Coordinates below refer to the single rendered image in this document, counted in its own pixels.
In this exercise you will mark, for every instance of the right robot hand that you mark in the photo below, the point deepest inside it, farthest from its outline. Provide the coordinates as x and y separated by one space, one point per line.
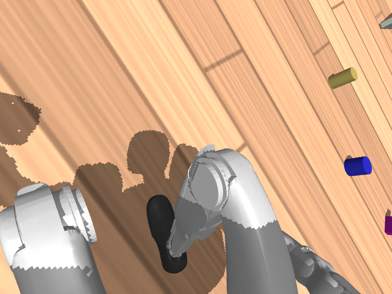
290 242

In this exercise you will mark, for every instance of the right robot arm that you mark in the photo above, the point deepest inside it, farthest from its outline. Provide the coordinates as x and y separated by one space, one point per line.
316 274

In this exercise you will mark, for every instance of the right robot foot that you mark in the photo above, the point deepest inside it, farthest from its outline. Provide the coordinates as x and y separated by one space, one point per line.
160 216

